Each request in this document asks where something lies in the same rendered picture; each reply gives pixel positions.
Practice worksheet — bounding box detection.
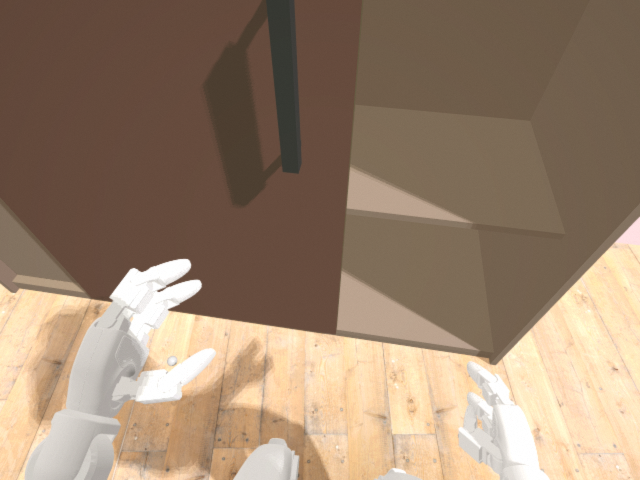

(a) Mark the wardrobe door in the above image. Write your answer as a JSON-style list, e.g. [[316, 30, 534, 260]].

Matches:
[[0, 198, 78, 283], [0, 0, 364, 335]]

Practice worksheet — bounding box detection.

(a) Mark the robot right hand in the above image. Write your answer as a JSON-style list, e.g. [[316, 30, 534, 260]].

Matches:
[[459, 361, 539, 476]]

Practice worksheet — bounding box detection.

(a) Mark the robot left hand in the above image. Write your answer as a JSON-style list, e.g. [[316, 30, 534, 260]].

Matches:
[[66, 259, 216, 418]]

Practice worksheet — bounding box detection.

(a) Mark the robot left shin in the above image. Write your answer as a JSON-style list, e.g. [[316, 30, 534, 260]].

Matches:
[[268, 438, 288, 447]]

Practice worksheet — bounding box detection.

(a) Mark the left robot thigh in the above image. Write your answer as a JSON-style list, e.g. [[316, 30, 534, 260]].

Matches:
[[233, 444, 299, 480]]

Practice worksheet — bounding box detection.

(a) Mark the robot left forearm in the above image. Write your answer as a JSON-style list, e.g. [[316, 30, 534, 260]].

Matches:
[[24, 409, 121, 480]]

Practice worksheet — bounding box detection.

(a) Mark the handle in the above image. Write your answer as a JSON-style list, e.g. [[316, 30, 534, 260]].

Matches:
[[266, 0, 302, 174]]

